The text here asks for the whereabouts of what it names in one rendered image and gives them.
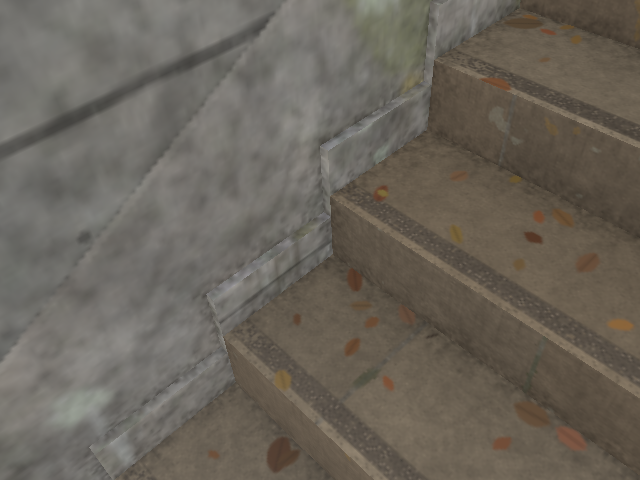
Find stairs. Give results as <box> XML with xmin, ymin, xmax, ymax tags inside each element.
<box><xmin>115</xmin><ymin>0</ymin><xmax>640</xmax><ymax>480</ymax></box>

